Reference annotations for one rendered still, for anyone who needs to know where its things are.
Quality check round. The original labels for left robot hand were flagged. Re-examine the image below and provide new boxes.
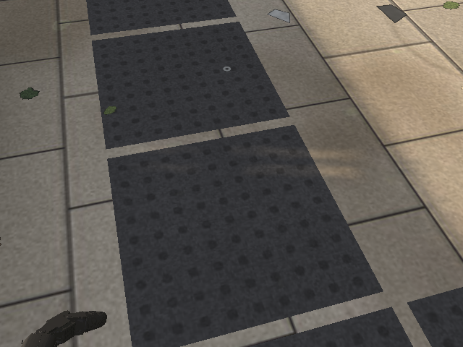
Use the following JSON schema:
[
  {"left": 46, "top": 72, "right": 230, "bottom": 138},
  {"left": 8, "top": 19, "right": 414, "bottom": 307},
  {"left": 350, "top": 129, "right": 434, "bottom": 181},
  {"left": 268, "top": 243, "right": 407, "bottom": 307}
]
[{"left": 21, "top": 310, "right": 107, "bottom": 347}]

